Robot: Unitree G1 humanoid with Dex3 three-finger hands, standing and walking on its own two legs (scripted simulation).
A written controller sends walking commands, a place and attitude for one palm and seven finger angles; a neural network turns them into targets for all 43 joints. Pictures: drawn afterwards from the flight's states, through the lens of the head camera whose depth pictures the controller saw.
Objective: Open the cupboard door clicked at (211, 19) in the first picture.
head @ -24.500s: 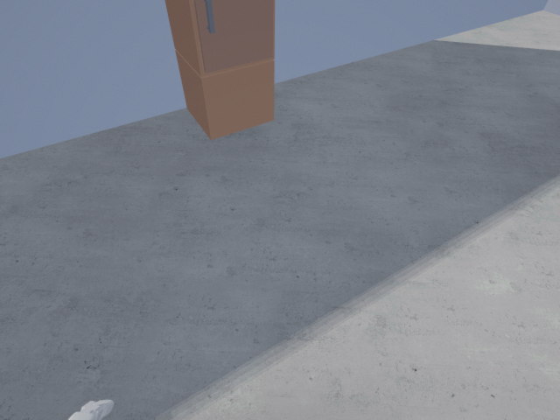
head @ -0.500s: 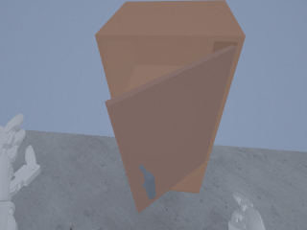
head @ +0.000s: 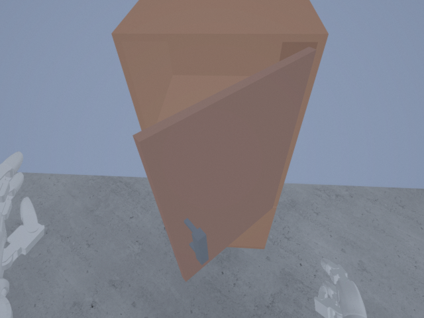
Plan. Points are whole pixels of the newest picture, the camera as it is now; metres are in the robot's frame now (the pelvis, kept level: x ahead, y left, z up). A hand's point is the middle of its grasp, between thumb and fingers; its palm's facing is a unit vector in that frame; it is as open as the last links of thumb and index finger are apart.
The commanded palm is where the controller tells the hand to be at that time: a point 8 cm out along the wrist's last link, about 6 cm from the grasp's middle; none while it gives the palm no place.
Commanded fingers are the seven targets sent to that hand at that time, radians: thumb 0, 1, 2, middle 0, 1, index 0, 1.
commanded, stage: step back with the hand held close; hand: left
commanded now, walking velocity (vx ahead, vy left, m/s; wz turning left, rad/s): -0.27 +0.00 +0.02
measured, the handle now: (195, 241) +0.30 +0.07 -0.08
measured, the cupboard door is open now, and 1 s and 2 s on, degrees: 44 44 44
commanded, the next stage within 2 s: stop stepping back and stand still in 0.96 s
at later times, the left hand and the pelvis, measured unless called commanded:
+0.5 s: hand out of the picture +0.10 +0.30 +0.15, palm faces +0.48 -0.73 -0.49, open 7.4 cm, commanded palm +0.03 +0.33 +0.17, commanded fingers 0.00 0.90 0.90 -0.20 -0.30 -0.20 -0.30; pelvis -0.09 +0.02 -0.02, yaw +5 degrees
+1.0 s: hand out of the picture -0.01 +0.30 +0.17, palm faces +0.50 -0.78 -0.37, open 7.4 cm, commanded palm -0.07 +0.32 +0.17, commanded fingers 0.00 0.90 0.90 -0.20 -0.30 -0.20 -0.30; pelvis -0.21 +0.02 -0.01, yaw +1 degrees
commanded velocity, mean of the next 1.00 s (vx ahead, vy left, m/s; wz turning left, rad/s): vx -0.33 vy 0.00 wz -0.04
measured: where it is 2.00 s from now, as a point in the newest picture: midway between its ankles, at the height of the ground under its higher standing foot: outside the picture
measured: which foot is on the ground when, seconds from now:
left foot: down 0.00-1.00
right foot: down 0.00-0.74, up 0.76-1.00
